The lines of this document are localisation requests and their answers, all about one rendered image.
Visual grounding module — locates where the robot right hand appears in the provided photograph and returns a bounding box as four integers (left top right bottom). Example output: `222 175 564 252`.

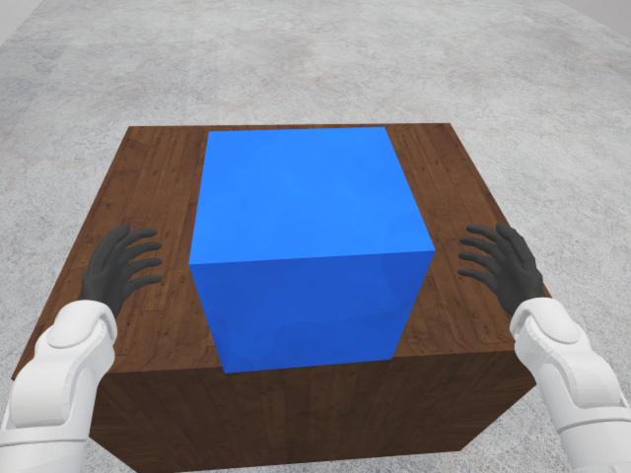
457 222 546 316

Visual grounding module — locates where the carton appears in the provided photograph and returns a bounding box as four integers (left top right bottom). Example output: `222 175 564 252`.
188 127 436 373

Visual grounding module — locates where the robot left hand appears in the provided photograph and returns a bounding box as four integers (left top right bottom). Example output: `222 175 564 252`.
77 224 163 319

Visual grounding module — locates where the right robot forearm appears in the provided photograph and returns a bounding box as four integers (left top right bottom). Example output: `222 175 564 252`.
510 298 631 473

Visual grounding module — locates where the pedestal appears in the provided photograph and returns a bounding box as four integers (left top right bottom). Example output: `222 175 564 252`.
11 123 552 473

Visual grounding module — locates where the left robot forearm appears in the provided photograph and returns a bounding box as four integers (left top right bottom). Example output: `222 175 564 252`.
0 300 117 473

